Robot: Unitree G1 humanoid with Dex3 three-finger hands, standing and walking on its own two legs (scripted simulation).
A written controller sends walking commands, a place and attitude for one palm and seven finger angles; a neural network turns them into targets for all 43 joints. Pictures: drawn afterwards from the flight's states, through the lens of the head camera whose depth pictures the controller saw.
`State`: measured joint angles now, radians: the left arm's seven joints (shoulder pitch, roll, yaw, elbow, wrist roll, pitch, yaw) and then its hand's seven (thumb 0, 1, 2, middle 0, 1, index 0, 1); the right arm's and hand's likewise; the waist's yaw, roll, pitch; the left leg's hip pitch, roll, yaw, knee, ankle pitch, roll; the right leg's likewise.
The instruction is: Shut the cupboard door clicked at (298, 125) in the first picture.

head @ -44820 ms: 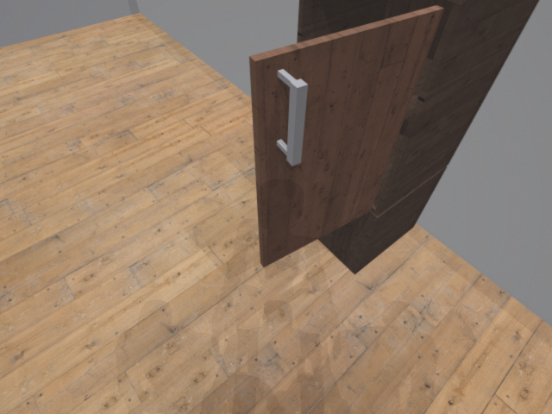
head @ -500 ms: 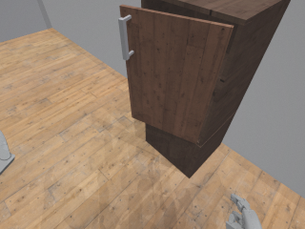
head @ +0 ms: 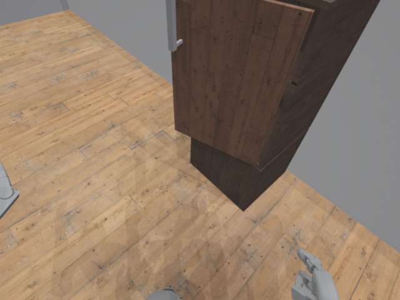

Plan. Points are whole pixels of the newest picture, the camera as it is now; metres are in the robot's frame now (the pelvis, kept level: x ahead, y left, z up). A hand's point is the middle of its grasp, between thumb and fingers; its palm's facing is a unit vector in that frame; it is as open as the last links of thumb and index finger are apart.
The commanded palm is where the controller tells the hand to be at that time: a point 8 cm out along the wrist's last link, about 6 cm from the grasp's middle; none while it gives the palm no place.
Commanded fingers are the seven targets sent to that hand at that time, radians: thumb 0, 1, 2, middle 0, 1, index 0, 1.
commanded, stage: step back with the hand held close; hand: left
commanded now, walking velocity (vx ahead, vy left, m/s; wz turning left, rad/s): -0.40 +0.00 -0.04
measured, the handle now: (175, 22) +0.80 +0.15 +0.17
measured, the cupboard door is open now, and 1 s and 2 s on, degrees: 18 18 18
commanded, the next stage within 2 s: stop stepping back and stand still in 0.26 s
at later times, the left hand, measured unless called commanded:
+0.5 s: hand out of the picture +0.10 +0.29 +0.19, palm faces +0.47 -0.79 -0.39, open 7.5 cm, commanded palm +0.05 +0.31 +0.20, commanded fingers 0.00 0.90 0.90 -0.20 -0.30 -0.20 -0.30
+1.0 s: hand out of the picture +0.08 +0.28 +0.18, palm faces +0.41 -0.81 -0.42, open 7.5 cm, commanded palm +0.02 +0.32 +0.20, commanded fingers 0.00 0.90 0.90 -0.20 -0.30 -0.20 -0.30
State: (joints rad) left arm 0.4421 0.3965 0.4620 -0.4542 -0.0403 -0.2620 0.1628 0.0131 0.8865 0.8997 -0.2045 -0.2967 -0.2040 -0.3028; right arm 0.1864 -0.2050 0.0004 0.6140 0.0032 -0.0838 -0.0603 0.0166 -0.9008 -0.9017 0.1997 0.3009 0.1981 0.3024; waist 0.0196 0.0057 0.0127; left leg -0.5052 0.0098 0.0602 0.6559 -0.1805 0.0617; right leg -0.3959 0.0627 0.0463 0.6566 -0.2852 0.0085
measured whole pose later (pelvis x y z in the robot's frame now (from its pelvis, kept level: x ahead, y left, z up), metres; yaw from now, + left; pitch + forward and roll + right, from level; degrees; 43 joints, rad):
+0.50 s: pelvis -0.10 +0.02 +0.01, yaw -2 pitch +2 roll -2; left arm 0.53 0.40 0.46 -0.54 -0.06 -0.20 0.17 0.02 0.89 0.90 -0.20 -0.30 -0.20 -0.30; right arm 0.25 -0.14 0.02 0.62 0.00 -0.11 -0.05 0.02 -0.90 -0.90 0.20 0.30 0.20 0.30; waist 0.02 -0.03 -0.04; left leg -0.47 0.06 0.04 0.62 -0.20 0.01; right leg -0.29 0.04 -0.01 0.64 -0.39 0.01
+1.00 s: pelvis -0.13 +0.02 +0.02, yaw -1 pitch +1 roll -1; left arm 0.54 0.39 0.40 -0.46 -0.04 -0.17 0.17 0.02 0.89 0.90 -0.21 -0.30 -0.20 -0.30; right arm 0.28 -0.20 0.02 0.64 -0.01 -0.10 -0.07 0.02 -0.90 -0.90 0.20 0.30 0.20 0.30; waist -0.03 0.00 -0.04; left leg -0.36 0.00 0.01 0.49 -0.16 0.02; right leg -0.20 0.05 -0.02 0.47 -0.29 -0.03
